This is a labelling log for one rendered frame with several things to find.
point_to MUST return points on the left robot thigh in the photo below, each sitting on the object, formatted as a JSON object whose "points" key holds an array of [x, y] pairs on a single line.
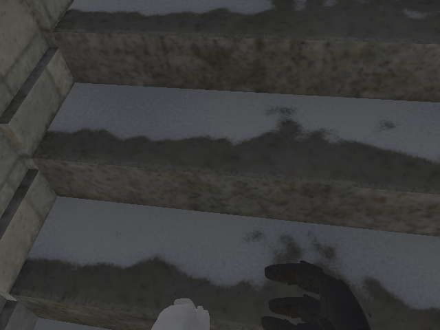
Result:
{"points": [[183, 317]]}

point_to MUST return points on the robot right hand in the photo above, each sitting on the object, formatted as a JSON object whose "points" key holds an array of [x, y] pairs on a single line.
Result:
{"points": [[337, 309]]}

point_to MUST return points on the left robot shin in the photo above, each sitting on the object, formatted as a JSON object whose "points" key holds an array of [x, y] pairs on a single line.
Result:
{"points": [[183, 301]]}

